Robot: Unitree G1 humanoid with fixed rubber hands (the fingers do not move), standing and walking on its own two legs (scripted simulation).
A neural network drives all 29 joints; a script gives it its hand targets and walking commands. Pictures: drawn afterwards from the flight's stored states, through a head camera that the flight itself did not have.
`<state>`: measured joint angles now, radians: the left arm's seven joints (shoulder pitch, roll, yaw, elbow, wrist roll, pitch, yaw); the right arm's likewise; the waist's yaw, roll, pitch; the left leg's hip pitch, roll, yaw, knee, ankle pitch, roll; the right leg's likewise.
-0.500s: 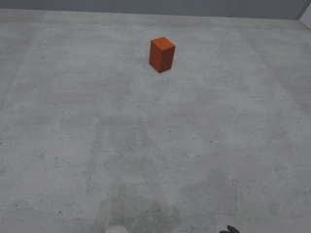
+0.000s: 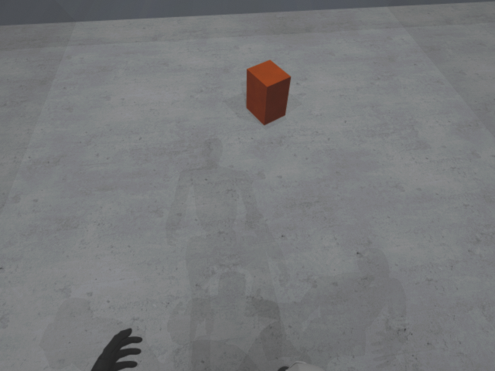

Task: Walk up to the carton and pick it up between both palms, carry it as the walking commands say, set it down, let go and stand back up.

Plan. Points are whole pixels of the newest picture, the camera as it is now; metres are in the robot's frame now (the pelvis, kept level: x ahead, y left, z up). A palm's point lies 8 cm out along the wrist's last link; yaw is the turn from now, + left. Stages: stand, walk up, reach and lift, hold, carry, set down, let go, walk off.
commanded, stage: walk up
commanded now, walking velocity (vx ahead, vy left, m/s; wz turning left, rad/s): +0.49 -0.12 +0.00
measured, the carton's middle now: (267, 93) +1.52 -0.07 -0.63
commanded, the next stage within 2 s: none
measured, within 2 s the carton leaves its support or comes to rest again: neither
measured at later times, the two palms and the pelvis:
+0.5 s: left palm (98, 305) +0.23 +0.30 -0.14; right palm (344, 274) +0.30 -0.18 -0.11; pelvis +0.23 +0.05 +0.01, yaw +0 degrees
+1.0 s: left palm (132, 207) +0.44 +0.27 -0.11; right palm (351, 188) +0.52 -0.24 -0.13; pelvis +0.45 +0.02 +0.01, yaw +1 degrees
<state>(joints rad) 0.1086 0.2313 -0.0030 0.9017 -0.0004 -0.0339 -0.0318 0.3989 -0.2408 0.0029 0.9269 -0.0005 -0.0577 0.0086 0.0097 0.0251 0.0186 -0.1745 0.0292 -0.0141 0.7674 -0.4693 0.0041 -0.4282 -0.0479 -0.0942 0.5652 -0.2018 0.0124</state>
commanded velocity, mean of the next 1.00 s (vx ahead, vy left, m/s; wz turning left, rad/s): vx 0.48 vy -0.04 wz -0.01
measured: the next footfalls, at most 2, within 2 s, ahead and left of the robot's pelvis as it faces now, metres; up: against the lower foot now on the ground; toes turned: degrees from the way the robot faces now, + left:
left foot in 0.36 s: +0.29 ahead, +0.16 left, +0.00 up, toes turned +3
right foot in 0.80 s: +0.42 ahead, -0.12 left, +0.00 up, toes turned -6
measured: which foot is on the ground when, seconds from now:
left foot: up 0.00-0.34, down 0.36-0.80, up 0.82-1.00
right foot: down 0.00-0.38, up 0.40-0.78, down 0.80-1.00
